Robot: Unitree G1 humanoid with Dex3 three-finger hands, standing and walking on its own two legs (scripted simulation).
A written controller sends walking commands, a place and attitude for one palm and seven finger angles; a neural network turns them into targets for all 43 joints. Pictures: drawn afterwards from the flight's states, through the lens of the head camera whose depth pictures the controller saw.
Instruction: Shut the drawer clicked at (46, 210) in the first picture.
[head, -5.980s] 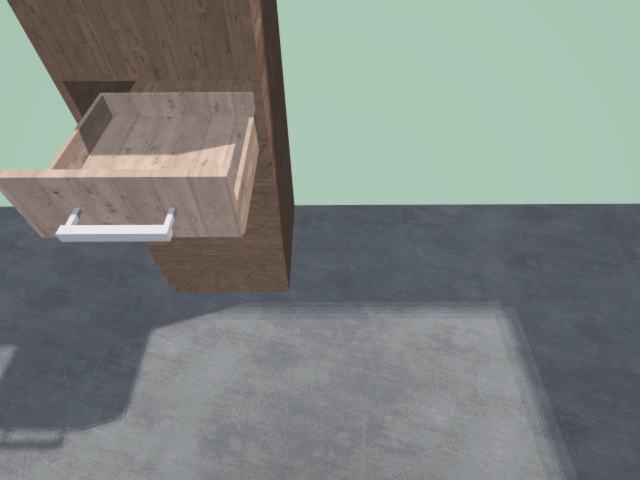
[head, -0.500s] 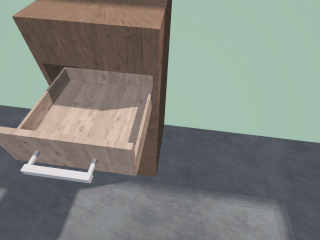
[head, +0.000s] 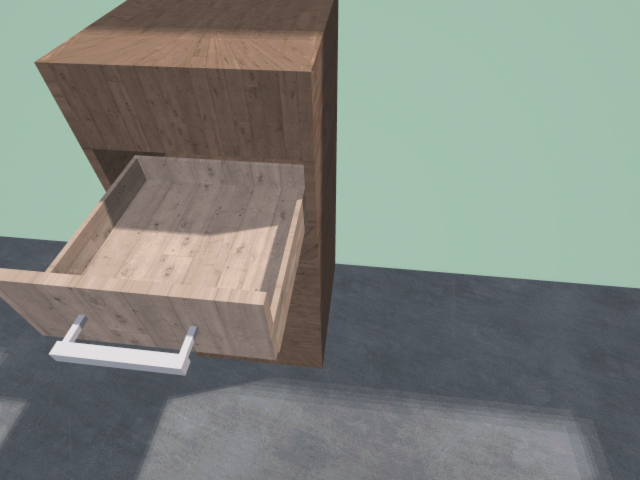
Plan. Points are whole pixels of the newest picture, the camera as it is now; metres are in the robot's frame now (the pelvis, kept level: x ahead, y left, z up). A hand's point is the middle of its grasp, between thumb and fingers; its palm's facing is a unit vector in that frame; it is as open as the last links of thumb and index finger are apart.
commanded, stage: look again from close up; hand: left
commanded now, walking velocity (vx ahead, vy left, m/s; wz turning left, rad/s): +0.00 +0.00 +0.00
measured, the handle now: (127, 343) +0.29 +0.29 -0.01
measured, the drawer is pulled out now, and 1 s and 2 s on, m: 0.30 0.30 0.30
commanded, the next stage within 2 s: shuffle to correct the standing spot in 0.16 s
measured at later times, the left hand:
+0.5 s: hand out of the picture +0.00 +0.16 -0.17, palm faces +0.02 -0.98 -0.20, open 7.3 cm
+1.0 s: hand out of the picture +0.04 +0.22 -0.17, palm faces -0.02 -0.96 -0.29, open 7.4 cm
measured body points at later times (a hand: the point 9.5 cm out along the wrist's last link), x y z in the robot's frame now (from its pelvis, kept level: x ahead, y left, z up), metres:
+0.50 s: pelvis -0.01 -0.01 +0.00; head +0.01 -0.02 +0.45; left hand +0.00 +0.21 -0.16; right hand -0.02 -0.23 -0.16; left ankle -0.05 +0.10 -0.74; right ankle -0.01 -0.11 -0.74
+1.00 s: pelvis -0.03 +0.04 -0.01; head +0.00 +0.00 +0.43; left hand +0.04 +0.27 -0.15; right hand -0.03 -0.19 -0.18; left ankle -0.05 +0.10 -0.73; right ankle -0.05 -0.06 -0.74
